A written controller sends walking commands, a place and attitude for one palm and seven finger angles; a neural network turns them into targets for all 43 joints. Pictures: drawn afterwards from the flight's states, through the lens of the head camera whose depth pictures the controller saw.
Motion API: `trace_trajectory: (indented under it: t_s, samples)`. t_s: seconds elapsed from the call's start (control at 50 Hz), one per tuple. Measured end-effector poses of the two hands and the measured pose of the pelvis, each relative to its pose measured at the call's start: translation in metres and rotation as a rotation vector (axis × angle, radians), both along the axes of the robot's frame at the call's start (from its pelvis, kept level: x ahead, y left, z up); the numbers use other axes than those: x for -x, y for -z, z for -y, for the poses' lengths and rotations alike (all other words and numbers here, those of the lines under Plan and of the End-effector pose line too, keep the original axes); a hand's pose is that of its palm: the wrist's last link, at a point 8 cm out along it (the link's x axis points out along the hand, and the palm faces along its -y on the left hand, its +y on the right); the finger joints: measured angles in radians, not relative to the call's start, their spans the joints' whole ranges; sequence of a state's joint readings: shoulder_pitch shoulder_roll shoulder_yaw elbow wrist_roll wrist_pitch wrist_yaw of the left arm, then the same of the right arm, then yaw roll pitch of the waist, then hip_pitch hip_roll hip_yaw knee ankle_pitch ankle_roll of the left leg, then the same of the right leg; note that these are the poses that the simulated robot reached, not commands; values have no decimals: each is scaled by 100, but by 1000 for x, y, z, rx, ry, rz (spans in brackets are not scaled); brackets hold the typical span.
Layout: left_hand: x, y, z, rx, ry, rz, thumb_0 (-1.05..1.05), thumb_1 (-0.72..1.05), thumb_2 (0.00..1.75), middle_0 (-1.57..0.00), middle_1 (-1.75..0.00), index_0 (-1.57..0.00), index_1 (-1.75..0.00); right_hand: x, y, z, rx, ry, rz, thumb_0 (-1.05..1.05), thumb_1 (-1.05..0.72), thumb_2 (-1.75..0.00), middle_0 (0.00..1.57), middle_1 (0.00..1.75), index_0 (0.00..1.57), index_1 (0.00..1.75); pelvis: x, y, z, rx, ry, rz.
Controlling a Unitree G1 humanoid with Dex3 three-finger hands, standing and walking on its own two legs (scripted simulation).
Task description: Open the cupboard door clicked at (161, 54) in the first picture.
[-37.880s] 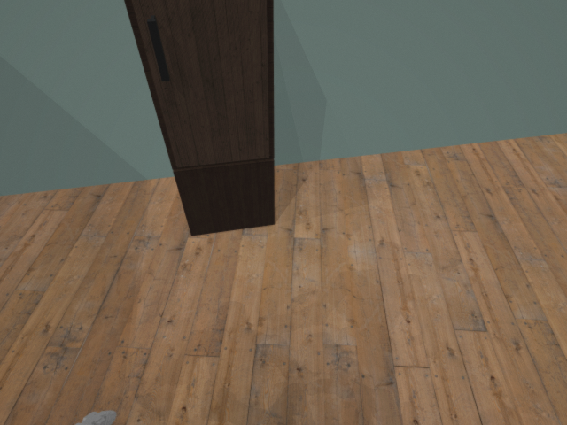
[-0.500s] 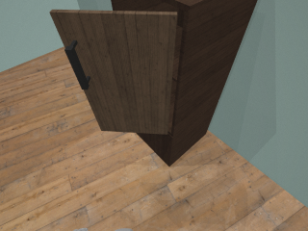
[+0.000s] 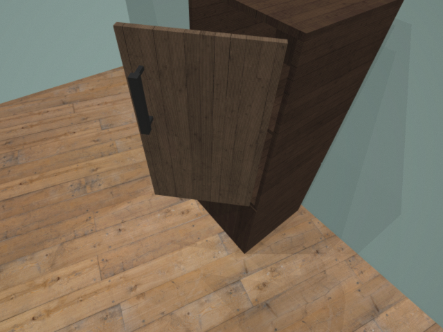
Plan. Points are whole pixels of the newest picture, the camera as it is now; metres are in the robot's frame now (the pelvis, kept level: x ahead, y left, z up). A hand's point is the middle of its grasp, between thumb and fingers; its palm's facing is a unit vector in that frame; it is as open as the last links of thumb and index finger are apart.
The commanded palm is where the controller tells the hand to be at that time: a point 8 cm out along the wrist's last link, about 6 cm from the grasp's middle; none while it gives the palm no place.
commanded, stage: come to a stop and stand still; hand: left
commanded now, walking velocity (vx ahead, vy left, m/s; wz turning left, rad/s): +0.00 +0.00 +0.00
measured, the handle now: (143, 101) +0.57 +0.24 +0.08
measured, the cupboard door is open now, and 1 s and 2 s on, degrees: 44 44 44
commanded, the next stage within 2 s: look again from close up in 0.44 s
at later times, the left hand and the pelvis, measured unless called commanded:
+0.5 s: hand out of the picture +0.03 +0.16 -0.18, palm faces +0.02 -0.98 -0.20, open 7.3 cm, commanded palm none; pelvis +0.02 -0.01 +0.00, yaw +0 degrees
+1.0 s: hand out of the picture +0.00 +0.14 -0.18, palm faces +0.02 -0.98 -0.21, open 7.3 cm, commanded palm none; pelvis -0.01 -0.04 -0.01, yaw +0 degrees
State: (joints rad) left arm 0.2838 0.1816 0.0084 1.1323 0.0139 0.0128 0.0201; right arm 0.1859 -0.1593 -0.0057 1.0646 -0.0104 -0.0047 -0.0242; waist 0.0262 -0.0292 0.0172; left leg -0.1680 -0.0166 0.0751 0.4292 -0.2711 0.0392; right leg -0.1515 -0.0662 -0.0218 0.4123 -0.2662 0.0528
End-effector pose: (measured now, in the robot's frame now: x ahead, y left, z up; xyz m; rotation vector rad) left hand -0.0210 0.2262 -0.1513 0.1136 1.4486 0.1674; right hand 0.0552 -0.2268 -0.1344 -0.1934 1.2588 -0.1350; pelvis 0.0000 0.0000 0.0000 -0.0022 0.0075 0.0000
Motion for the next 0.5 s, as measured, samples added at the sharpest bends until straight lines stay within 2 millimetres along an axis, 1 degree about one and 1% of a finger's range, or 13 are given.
trace_trajectory:
  t_s: [0.06, 0.14, 0.22, 0.32, 0.42, 0.5]
  samples:
    - [-8, 0, 3, 5, 9, 10, 0, 91, 89, -20, -30, -20, -30, 8, 1, 3, 6, 15, -23, 0, -93, -90, 20, 30, 20, 30, -4, 0, 0, -1, 2, 3]
    - [-23, 1, 8, 10, 22, 34, 0, 91, 89, -20, -30, -20, -30, 25, 3, 5, 8, 33, -72, 0, -92, -90, 20, 30, 20, 30, -8, -1, 1, -3, 3, 6]
    - [-36, 0, 9, 3, 35, 51, 0, 92, 89, -20, -30, -20, -30, 43, 4, 4, 0, 55, -125, 0, -92, -90, 20, 30, 20, 30, -11, -1, 4, -4, 3, 7]
    - [-47, -1, 9, -8, 42, 65, 0, 92, 89, -20, -30, -20, -30, 63, 7, 1, -17, 76, -183, 1, -91, -90, 20, 30, 20, 30, -15, -1, 8, -4, 1, 8]
    - [-52, -4, 12, -18, 41, 66, 0, 92, 89, -20, -30, -20, -30, 73, 9, -2, -36, 85, -221, 1, -91, -90, 20, 30, 20, 30, -18, -1, 12, -6, -2, 7]
    - [-51, -5, 15, -23, 34, 61, 0, 92, 89, -20, -30, -20, -30, 74, 11, -3, -47, 87, -228, 1, -91, -90, 20, 30, 20, 30, -20, -1, 15, -7, -5, 6]
